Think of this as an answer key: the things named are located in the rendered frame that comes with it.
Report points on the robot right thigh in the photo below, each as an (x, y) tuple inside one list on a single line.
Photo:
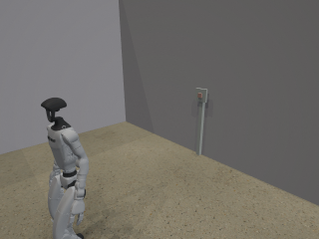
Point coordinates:
[(55, 195)]

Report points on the right robot forearm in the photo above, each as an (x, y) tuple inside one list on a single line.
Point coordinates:
[(56, 167)]

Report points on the left robot forearm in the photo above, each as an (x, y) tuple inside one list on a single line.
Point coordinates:
[(81, 180)]

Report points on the robot left hand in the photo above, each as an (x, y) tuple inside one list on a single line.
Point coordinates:
[(77, 207)]

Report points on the panel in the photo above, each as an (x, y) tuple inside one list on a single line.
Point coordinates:
[(201, 109)]

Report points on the robot left upper arm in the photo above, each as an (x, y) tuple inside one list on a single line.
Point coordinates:
[(71, 138)]

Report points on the robot right hand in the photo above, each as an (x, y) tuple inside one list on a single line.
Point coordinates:
[(52, 175)]

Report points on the humanoid robot head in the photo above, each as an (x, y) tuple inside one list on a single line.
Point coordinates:
[(53, 105)]

